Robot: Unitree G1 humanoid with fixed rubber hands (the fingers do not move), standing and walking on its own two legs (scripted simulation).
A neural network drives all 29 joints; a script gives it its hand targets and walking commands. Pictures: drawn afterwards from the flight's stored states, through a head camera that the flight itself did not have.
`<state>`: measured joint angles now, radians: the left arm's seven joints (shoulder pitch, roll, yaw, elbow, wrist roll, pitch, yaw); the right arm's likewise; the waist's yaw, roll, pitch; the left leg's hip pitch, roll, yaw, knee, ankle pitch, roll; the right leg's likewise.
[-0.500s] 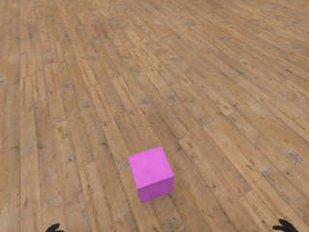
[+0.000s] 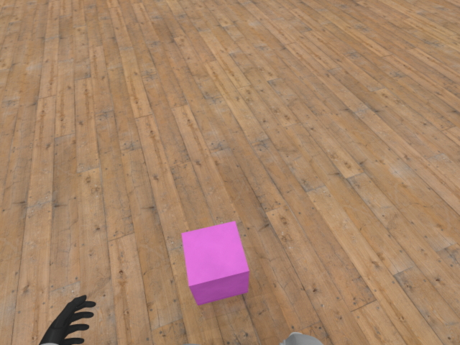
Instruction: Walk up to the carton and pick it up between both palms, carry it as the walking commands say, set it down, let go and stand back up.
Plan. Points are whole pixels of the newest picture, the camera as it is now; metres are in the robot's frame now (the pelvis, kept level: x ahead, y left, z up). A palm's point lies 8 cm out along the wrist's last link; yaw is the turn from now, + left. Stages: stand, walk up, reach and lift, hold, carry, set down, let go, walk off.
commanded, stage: walk up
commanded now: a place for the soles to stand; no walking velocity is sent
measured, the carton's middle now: (216, 264) +0.49 +0.10 -0.62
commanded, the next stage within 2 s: none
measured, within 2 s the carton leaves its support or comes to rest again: neither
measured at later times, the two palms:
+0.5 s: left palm (74, 324) +0.18 +0.30 -0.06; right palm (408, 230) +0.33 -0.32 -0.03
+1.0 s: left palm out of the picture +0.13 +0.30 -0.09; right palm (418, 257) +0.29 -0.34 -0.07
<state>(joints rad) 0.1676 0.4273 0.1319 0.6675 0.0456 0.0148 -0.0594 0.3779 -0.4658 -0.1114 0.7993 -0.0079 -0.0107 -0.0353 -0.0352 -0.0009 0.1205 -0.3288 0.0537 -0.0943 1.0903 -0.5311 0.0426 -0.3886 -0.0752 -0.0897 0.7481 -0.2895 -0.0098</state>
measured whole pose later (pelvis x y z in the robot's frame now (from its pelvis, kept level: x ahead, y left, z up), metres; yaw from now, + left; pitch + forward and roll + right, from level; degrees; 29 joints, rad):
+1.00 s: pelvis +0.10 -0.05 +0.01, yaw +16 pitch -4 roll -1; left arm 0.11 0.43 0.08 0.85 -0.01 0.05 -0.02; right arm 0.14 -0.44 -0.03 0.91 0.01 0.02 -0.04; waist 0.00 -0.01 0.15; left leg -0.32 -0.04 -0.15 0.67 -0.28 -0.02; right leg -0.15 -0.05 -0.20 0.63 -0.41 -0.01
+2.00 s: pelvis +0.12 -0.04 +0.02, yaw +19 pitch -4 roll -1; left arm 0.16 0.43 0.07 0.89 -0.01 0.01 -0.01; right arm 0.11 -0.39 -0.02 0.96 0.00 0.02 -0.02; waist 0.03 -0.01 0.11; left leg -0.26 -0.04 -0.12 0.59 -0.25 0.00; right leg -0.05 -0.06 -0.23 0.51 -0.38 0.00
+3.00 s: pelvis +0.05 -0.05 -0.04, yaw +9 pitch +17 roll +0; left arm -0.30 0.32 0.25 0.58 -0.07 0.26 -0.05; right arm -0.49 -0.29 -0.10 0.69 -0.04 0.29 -0.02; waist 0.09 -0.05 0.10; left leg -0.98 0.03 0.02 0.98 -0.30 -0.01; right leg -0.90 -0.01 -0.03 1.05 -0.45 -0.01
